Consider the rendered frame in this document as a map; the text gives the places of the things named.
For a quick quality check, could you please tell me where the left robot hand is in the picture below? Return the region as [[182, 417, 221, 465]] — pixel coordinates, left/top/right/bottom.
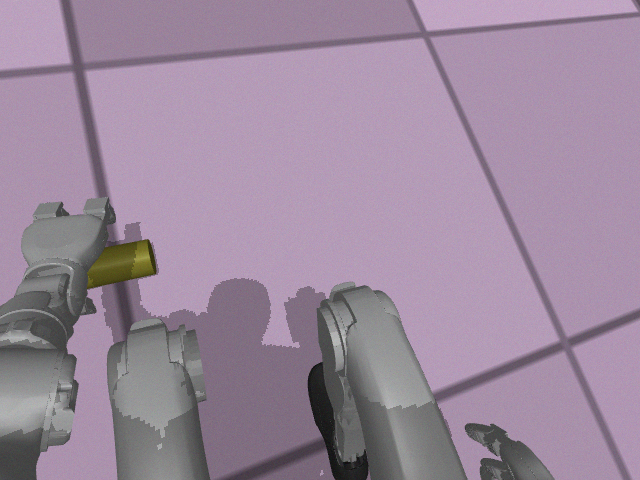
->
[[21, 197, 116, 315]]

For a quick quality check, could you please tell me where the right robot foot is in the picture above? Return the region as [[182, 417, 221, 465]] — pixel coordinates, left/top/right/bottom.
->
[[308, 362, 369, 480]]

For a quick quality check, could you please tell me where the right robot hand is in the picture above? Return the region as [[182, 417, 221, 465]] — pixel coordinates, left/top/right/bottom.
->
[[465, 423, 555, 480]]

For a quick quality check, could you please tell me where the bottle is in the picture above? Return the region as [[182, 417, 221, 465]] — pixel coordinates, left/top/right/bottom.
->
[[87, 239, 156, 289]]

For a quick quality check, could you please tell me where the left robot arm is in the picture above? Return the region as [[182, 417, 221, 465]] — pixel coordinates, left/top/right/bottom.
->
[[0, 258, 88, 480]]

